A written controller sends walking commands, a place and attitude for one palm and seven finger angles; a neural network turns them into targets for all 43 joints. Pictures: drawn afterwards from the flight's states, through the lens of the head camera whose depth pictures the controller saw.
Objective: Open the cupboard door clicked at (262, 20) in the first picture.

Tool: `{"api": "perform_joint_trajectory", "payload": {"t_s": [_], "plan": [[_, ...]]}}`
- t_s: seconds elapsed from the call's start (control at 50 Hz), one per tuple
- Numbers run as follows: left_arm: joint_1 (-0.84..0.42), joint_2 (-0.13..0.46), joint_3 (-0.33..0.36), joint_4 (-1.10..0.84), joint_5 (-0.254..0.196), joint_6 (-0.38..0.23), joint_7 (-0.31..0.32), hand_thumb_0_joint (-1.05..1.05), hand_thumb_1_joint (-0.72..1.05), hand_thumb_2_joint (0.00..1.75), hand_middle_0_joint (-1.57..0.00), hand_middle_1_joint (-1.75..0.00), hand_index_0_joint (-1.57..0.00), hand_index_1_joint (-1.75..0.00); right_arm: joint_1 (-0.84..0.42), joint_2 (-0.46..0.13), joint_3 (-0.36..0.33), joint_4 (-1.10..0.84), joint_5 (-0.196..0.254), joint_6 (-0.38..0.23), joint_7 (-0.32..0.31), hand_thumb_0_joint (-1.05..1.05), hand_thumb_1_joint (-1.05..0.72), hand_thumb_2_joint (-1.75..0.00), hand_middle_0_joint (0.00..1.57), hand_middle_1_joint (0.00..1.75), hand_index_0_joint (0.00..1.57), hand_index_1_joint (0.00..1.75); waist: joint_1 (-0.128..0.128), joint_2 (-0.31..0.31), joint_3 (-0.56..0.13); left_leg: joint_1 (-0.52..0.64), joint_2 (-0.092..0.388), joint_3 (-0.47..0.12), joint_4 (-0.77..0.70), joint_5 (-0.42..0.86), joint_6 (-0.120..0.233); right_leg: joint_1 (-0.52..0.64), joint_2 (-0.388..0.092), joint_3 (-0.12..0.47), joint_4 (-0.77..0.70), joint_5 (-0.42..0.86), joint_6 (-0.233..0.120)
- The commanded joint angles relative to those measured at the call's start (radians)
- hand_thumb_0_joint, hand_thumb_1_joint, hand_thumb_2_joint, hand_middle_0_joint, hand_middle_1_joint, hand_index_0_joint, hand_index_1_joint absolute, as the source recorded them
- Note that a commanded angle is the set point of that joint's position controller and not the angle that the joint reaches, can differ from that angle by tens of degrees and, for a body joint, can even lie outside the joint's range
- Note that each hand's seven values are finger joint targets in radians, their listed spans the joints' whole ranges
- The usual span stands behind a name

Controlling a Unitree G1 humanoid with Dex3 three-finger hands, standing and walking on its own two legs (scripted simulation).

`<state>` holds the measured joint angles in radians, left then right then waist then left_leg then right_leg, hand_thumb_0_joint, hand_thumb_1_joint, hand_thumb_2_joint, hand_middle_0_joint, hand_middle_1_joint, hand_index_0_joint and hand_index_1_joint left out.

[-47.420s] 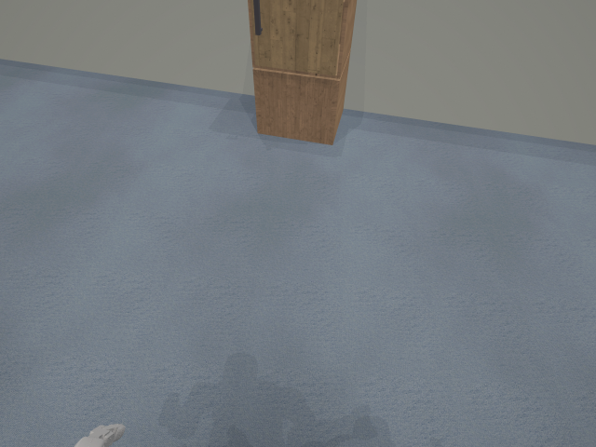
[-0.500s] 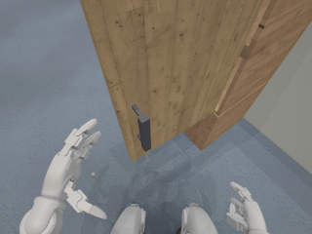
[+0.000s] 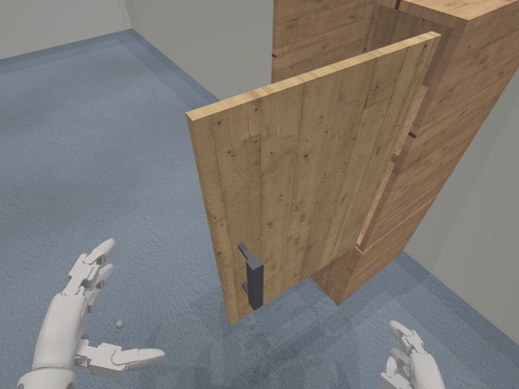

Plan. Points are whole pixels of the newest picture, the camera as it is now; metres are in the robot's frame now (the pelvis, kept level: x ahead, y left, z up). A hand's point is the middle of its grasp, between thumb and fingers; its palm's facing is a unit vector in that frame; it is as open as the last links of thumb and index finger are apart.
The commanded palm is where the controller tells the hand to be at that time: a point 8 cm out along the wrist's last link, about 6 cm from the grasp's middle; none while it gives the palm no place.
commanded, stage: draw the hand back to the body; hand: left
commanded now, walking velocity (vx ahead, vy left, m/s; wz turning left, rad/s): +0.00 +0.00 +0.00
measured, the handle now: (249, 277) +0.33 +0.05 -0.06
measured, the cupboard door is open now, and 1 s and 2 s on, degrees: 86 86 86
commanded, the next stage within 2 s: step back with the hand held close in 0.86 s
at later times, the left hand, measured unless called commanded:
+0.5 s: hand (38, 255) +0.21 +0.25 +0.20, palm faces +0.44 -0.79 -0.44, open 8.9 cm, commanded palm +0.16 +0.28 +0.22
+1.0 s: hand (42, 270) +0.19 +0.23 +0.20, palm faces +0.44 -0.79 -0.42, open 7.4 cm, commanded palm +0.14 +0.27 +0.22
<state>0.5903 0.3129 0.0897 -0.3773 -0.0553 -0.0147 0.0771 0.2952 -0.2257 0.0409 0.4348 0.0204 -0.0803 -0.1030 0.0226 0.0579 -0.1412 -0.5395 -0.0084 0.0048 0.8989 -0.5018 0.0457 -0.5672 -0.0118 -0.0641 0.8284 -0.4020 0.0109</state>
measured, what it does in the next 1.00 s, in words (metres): stands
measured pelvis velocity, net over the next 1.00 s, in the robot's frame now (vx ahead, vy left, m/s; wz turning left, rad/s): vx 0.00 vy -0.03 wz -0.02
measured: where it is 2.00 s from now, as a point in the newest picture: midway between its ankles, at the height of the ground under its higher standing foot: outside the picture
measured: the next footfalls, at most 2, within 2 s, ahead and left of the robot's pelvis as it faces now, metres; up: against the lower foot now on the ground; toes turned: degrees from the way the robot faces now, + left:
right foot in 1.94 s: -0.14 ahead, -0.12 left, +0.00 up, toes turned +6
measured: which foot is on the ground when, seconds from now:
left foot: down 0.00-1.00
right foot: down 0.00-1.00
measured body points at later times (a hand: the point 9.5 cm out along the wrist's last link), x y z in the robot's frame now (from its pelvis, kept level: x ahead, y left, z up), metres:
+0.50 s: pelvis +0.02 -0.01 +0.04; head +0.00 -0.03 +0.49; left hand +0.18 +0.29 +0.23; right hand +0.21 -0.23 -0.04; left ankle -0.03 +0.08 -0.70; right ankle +0.01 -0.13 -0.70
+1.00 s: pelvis +0.00 -0.03 +0.05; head -0.02 -0.05 +0.49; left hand +0.16 +0.27 +0.23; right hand +0.18 -0.25 -0.04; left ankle -0.03 +0.08 -0.70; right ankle +0.01 -0.13 -0.70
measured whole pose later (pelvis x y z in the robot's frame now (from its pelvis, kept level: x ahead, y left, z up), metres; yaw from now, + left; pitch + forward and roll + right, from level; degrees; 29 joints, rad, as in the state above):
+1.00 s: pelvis +0.00 -0.03 +0.05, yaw -1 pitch -5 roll -1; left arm 0.45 0.35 0.34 -0.37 -0.05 -0.10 0.11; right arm 0.20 -0.23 0.02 0.66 -0.01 -0.15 -0.08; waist 0.07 0.08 0.03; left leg -0.06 0.02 0.02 0.43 -0.29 0.01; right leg -0.10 0.03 -0.04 0.39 -0.20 -0.03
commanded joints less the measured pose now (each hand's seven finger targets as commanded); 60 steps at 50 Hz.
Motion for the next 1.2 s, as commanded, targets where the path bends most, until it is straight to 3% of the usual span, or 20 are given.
{"api": "perform_joint_trajectory", "payload": {"t_s": [0.0,0.04,0.24,0.3,0.46,0.48,0.54,0.58,0.68,0.76,0.84,0.92,0.96,0.98,1.0,1.02,1.04,1.08,1.16,1.18], "plan": [[-0.077,0.161,0.149,-0.241,0.025,-0.042,0.076,0.0,0.09,0.55,-0.17,-0.3,-0.17,-0.3,-0.065,-0.108,-0.032,-0.121,-0.003,-0.055,-0.02,0.0,-0.9,-0.9,0.2,0.3,0.2,0.3,0.002,0.011,-0.057,0.126,0.046,-0.059,-0.244,0.436,-0.053,0.193,0.0,0.009,-0.147,0.225,-0.035],[-0.109,0.157,0.149,-0.257,0.028,-0.043,0.081,0.0,0.17,0.58,-0.17,-0.3,-0.17,-0.3,-0.071,-0.109,-0.028,-0.108,-0.003,-0.069,-0.022,0.0,-0.9,-0.9,0.2,0.3,0.2,0.3,0.003,0.042,-0.04,0.174,0.049,-0.06,-0.273,0.46,-0.057,0.208,-0.001,0.01,-0.175,0.234,-0.033],[-0.108,0.187,0.26,-0.242,0.017,-0.061,0.075,0.0,0.51,0.74,-0.19,-0.3,-0.19,-0.3,-0.127,-0.107,-0.033,-0.03,-0.01,-0.105,-0.001,0.0,-0.9,-0.9,0.2,0.3,0.2,0.3,0.031,-0.022,0.008,0.298,0.055,-0.036,-0.385,0.606,-0.062,0.38,-0.001,0.011,-0.295,0.363,-0.026],[-0.136,0.207,0.304,-0.238,0.011,-0.072,0.071,0.0,0.62,0.78,-0.19,-0.3,-0.19,-0.3,-0.148,-0.104,-0.034,-0.014,-0.009,-0.104,0.003,0.0,-0.9,-0.9,0.2,0.3,0.2,0.3,0.036,0.001,0.048,0.318,0.051,-0.019,-0.417,0.583,-0.056,0.41,0.0,0.017,-0.333,0.376,-0.028],[-0.209,0.271,0.408,-0.307,0.002,-0.115,0.071,0.0,0.9,0.9,-0.2,-0.3,-0.2,-0.3,-0.181,-0.104,-0.04,0.02,-0.017,-0.123,0.012,0.0,-0.9,-0.9,0.2,0.3,0.2,0.3,0.048,0.054,0.039,0.392,0.044,0.002,-0.469,0.592,-0.045,0.485,0.002,0.033,-0.406,0.418,-0.032],[-0.181,0.225,0.375,-0.259,0.001,-0.112,0.065,0.0,0.9,0.9,-0.2,-0.3,-0.2,-0.3,-0.18,-0.1,-0.041,0.027,-0.018,-0.123,0.015,0.0,-0.9,-0.9,0.2,0.3,0.2,0.3,0.04,0.037,0.073,0.393,0.047,0.006,-0.474,0.593,-0.043,0.472,0.0,0.03,-0.41,0.423,-0.027],[-0.157,0.177,0.341,-0.167,-0.007,-0.103,0.048,0.0,0.9,0.9,-0.2,-0.3,-0.2,-0.3,-0.182,-0.109,-0.054,0.037,-0.016,-0.103,0.023,0.0,-0.9,-0.9,0.2,0.3,0.2,0.3,0.036,-0.048,0.123,0.388,0.049,0.014,-0.494,0.527,-0.032,0.462,0.005,0.031,-0.441,0.393,-0.02],[-0.162,0.183,0.339,-0.166,-0.007,-0.106,0.044,0.0,0.9,0.9,-0.2,-0.3,-0.2,-0.3,-0.193,-0.114,-0.058,0.035,-0.016,-0.094,0.024,0.0,-0.9,-0.9,0.2,0.3,0.2,0.3,0.038,-0.028,0.127,0.394,0.046,0.02,-0.505,0.495,-0.027,0.472,0.001,0.036,-0.454,0.381,-0.022],[-0.23,0.231,0.363,-0.269,0.004,-0.132,0.05,0.0,0.9,0.9,-0.2,-0.3,-0.2,-0.3,-0.216,-0.108,-0.055,0.03,-0.024,-0.105,0.018,0.0,-0.9,-0.9,0.2,0.3,0.2,0.3,0.045,0.02,0.055,0.429,0.035,0.018,-0.519,0.465,-0.022,0.51,0.001,0.048,-0.466,0.362,-0.026],[-0.225,0.265,0.391,-0.283,0.011,-0.138,0.062,0.0,0.9,0.9,-0.2,-0.3,-0.2,-0.3,-0.223,-0.104,-0.052,0.044,-0.027,-0.124,0.013,0.0,-0.9,-0.9,0.2,0.3,0.2,0.3,0.053,0.047,0.062,0.431,0.029,0.022,-0.524,0.451,-0.024,0.516,0.001,0.055,-0.485,0.353,-0.03],[-0.216,0.226,0.369,-0.214,0.006,-0.138,0.056,0.0,0.9,0.9,-0.2,-0.3,-0.2,-0.3,-0.221,-0.099,-0.053,0.056,-0.026,-0.127,0.014,0.0,-0.9,-0.9,0.2,0.3,0.2,0.3,0.044,-0.013,0.136,0.417,0.031,0.022,-0.536,0.402,-0.022,0.483,0.006,0.059,-0.513,0.302,-0.025],[-0.212,0.2,0.348,-0.178,0.004,-0.14,0.046,0.0,0.9,0.9,-0.2,-0.3,-0.2,-0.3,-0.226,-0.101,-0.059,0.062,-0.023,-0.123,0.017,0.0,-0.9,-0.9,0.2,0.3,0.2,0.3,0.043,-0.009,0.156,0.423,0.033,0.026,-0.543,0.372,-0.019,0.47,0.007,0.063,-0.53,0.258,-0.022],[-0.276,0.234,0.37,-0.185,0.005,-0.148,0.05,0.0,0.9,0.9,-0.2,-0.3,-0.2,-0.3,-0.232,-0.107,-0.059,0.069,-0.025,-0.126,0.015,0.0,-0.9,-0.9,0.2,0.3,0.2,0.3,0.044,0.005,0.148,0.428,0.031,0.025,-0.55,0.358,-0.018,0.474,0.003,0.067,-0.539,0.242,-0.025],[-0.34,0.325,0.474,-0.22,0.023,-0.188,0.064,0.0,0.9,0.9,-0.2,-0.3,-0.2,-0.3,-0.205,-0.132,-0.059,0.027,-0.023,-0.104,0.007,0.0,-0.9,-0.9,0.2,0.3,0.2,0.3,-0.012,-0.066,0.213,0.361,0.04,-0.008,-0.517,0.282,-0.012,0.366,-0.03,0.192,-0.59,0.275,-0.026],[-0.234,0.257,0.432,-0.143,0.025,-0.19,0.057,0.0,0.9,0.9,-0.2,-0.3,-0.2,-0.3,-0.202,-0.121,-0.067,0.049,-0.029,-0.088,0.009,0.0,-0.9,-0.9,0.2,0.3,0.2,0.3,-0.014,-0.12,0.175,0.381,0.035,-0.006,-0.478,0.267,-0.007,0.347,-0.061,0.211,-0.604,0.269,-0.028],[-0.193,0.235,0.405,-0.148,0.028,-0.188,0.052,0.0,0.9,0.9,-0.2,-0.3,-0.2,-0.3,-0.205,-0.121,-0.068,0.042,-0.032,-0.077,0.014,0.0,-0.9,-0.9,0.2,0.3,0.2,0.3,-0.015,-0.118,0.159,0.397,0.032,-0.001,-0.461,0.282,-0.008,0.339,-0.072,0.219,-0.606,0.289,-0.034],[-0.184,0.232,0.395,-0.172,0.031,-0.193,0.051,0.0,0.9,0.9,-0.2,-0.3,-0.2,-0.3,-0.206,-0.122,-0.067,0.035,-0.032,-0.07,0.017,0.0,-0.9,-0.9,0.2,0.3,0.2,0.3,-0.016,-0.106,0.134,0.397,0.033,0.007,-0.456,0.299,-0.012,0.341,-0.081,0.213,-0.597,0.305,-0.034],[-0.156,0.236,0.397,-0.21,0.032,-0.211,0.056,0.0,0.9,0.9,-0.2,-0.3,-0.2,-0.3,-0.207,-0.125,-0.067,0.032,-0.034,-0.064,0.012,0.0,-0.9,-0.9,0.2,0.3,0.2,0.3,-0.012,-0.019,0.067,0.399,0.046,0.002,-0.49,0.373,-0.016,0.39,-0.079,0.184,-0.538,0.406,-0.037],[-0.096,0.287,0.449,-0.283,0.029,-0.22,0.071,0.0,0.9,0.9,-0.2,-0.3,-0.2,-0.3,-0.216,-0.128,-0.079,0.006,-0.031,-0.047,0.006,0.0,-0.9,-0.9,0.2,0.3,0.2,0.3,-0.002,0.016,-0.059,0.391,0.07,-0.008,-0.501,0.603,-0.024,0.498,-0.049,0.122,-0.41,0.645,-0.023],[-0.07,0.289,0.457,-0.292,0.026,-0.218,0.073,0.0,0.9,0.9,-0.2,-0.3,-0.2,-0.3,-0.213,-0.121,-0.081,-0.006,-0.029,-0.04,0.007,0.0,-0.9,-0.9,0.2,0.3,0.2,0.3,-0.002,-0.003,-0.081,0.383,0.075,-0.008,-0.492,0.64,-0.026,0.514,-0.046,0.124,-0.386,0.691,-0.022]]}}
